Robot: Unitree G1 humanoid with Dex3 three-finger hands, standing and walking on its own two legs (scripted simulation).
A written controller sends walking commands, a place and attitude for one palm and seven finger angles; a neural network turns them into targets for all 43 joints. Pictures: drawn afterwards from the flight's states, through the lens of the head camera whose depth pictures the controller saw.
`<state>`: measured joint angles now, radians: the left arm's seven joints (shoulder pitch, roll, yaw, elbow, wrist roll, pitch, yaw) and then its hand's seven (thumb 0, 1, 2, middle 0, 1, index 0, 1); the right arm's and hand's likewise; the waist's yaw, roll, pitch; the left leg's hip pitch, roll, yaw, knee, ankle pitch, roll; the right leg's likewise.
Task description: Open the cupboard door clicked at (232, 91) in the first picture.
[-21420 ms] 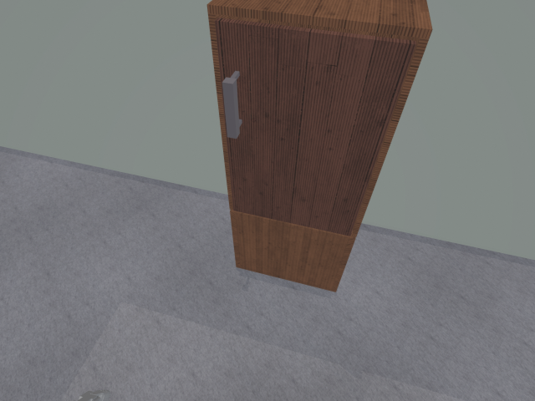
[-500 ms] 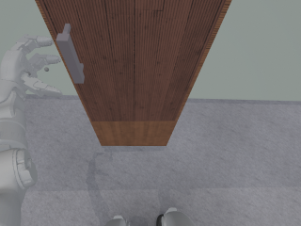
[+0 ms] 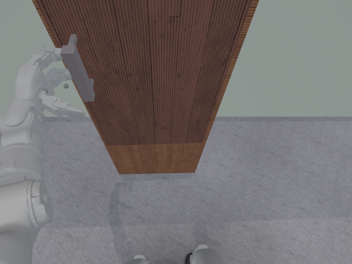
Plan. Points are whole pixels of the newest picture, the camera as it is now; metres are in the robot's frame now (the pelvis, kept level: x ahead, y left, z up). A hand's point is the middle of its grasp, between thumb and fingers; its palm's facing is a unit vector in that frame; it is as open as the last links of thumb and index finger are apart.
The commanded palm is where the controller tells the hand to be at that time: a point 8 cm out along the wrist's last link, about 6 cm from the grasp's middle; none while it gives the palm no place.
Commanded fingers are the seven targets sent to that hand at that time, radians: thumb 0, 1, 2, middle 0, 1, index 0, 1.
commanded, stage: slide the fingers in behind the handle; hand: left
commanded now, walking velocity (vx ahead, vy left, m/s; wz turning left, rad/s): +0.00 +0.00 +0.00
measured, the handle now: (81, 69) +0.53 +0.19 +0.11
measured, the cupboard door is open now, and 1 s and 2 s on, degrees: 1 2 2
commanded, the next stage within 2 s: close the thumb around the handle in 1.20 s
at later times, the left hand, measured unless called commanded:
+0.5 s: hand (80, 85) +0.48 +0.19 +0.11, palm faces -0.05 -1.00 -0.03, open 13.9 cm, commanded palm +0.46 +0.23 +0.11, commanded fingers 0.00 -0.50 0.30 -0.30 -1.20 -0.30 -1.20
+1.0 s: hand (89, 87) +0.47 +0.17 +0.11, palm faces -0.03 -1.00 -0.02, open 14.1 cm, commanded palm +0.45 +0.21 +0.11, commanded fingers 0.00 -0.50 0.30 -0.30 -1.20 -0.30 -1.20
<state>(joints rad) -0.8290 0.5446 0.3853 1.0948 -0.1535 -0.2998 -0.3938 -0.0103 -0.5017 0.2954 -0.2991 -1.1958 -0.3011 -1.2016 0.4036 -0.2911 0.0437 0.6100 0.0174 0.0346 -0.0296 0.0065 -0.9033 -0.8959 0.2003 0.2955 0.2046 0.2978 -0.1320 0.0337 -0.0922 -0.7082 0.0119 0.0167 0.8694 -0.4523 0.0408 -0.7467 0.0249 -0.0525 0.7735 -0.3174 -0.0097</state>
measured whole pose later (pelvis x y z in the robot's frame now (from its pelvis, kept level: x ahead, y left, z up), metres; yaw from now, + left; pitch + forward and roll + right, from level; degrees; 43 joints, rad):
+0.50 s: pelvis +0.00 +0.00 +0.00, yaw +0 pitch +16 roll -2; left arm -0.83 0.47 0.34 1.08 -0.14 -0.30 -0.32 -0.01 -0.50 0.30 -0.30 -1.20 -0.31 -1.21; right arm 0.40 -0.28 0.04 0.62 0.01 0.02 -0.02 0.01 -0.90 -0.90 0.20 0.30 0.20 0.30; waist -0.12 0.03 -0.10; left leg -0.69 0.01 0.02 0.86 -0.45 0.04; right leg -0.74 0.02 -0.05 0.77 -0.32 -0.01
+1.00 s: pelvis +0.00 -0.01 +0.00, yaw +0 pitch +15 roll -2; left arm -0.81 0.40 0.30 1.07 -0.14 -0.32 -0.24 -0.01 -0.50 0.30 -0.30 -1.20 -0.27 -1.20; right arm 0.38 -0.27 0.03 0.63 0.01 0.00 -0.01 0.01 -0.90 -0.90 0.20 0.30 0.20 0.30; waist -0.11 0.03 -0.09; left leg -0.65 0.00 0.02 0.83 -0.44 0.03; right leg -0.70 0.02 -0.04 0.77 -0.32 -0.02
